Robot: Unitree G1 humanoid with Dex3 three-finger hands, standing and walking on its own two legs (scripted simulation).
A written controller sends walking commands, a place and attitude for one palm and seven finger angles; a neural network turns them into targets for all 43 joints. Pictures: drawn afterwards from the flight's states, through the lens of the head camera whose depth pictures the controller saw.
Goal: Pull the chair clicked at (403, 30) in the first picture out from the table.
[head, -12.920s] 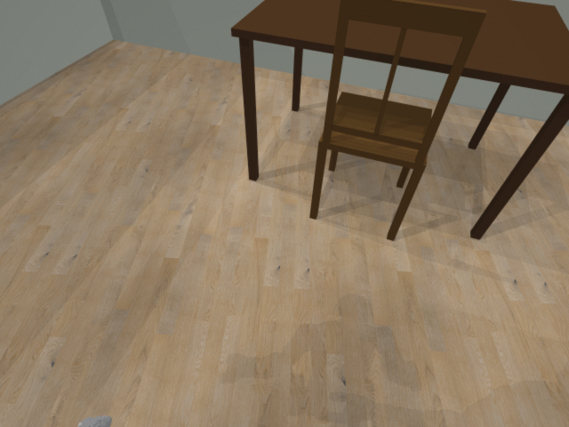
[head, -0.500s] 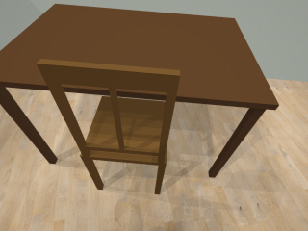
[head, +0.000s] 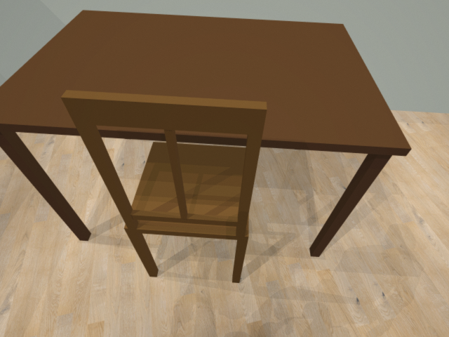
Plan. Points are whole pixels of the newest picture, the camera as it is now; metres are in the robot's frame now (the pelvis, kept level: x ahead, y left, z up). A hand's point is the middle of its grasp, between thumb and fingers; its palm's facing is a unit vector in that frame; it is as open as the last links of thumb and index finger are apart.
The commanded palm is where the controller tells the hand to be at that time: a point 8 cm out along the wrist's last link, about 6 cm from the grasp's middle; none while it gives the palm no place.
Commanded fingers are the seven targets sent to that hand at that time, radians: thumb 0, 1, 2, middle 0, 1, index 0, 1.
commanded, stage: look again from close up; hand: left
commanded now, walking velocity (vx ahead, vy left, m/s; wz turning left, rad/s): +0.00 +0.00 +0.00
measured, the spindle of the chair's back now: (178, 179) +0.48 +0.15 -0.06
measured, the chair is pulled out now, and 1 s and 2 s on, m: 0.00 0.00 0.00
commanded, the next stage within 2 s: raise the hand toward the chair's back in 0.54 s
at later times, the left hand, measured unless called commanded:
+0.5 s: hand out of the picture -0.02 +0.16 -0.17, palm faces +0.02 -0.98 -0.19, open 7.4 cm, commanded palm none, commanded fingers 0.00 0.90 0.90 -0.20 -0.30 -0.20 -0.30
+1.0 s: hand (162, 307) +0.18 +0.13 -0.05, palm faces -0.07 -1.00 +0.02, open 8.7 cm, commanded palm +0.13 +0.20 -0.07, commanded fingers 0.00 0.46 0.71 -0.16 -0.23 -0.16 -0.23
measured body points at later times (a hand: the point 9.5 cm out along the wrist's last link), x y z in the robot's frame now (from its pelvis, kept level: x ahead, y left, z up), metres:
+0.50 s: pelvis +0.00 -0.01 +0.00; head +0.01 -0.01 +0.45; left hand -0.02 +0.21 -0.16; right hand +0.00 -0.23 -0.16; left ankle +0.04 +0.08 -0.74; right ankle -0.01 -0.14 -0.74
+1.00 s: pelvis -0.02 -0.04 -0.08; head +0.01 -0.02 +0.37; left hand +0.18 +0.18 -0.05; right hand +0.21 -0.30 -0.10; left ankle +0.04 +0.08 -0.74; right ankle -0.01 -0.14 -0.74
